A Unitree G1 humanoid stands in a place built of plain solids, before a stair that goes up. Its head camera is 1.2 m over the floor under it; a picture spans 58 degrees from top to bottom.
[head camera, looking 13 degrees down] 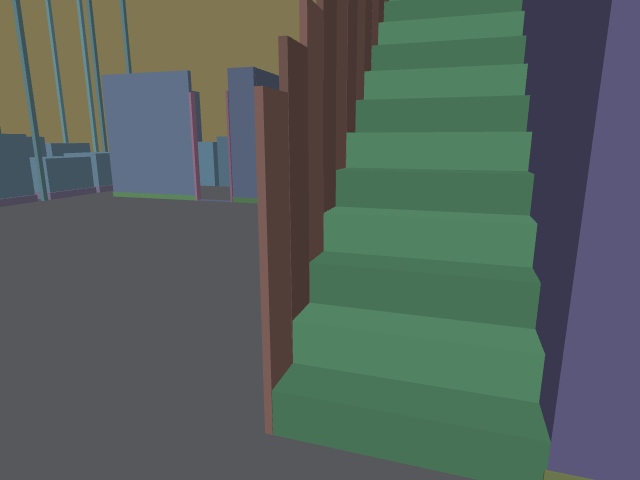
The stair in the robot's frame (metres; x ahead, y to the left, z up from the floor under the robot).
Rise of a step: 0.21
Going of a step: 0.23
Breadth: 1.02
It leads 18 degrees to the right of straight ahead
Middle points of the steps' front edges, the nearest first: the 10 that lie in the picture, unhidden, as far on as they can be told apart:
1.42 -0.29 0.21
1.64 -0.36 0.42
1.87 -0.43 0.62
2.09 -0.50 0.83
2.31 -0.58 1.04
2.54 -0.65 1.24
2.76 -0.72 1.45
2.98 -0.79 1.66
3.21 -0.86 1.87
3.43 -0.93 2.07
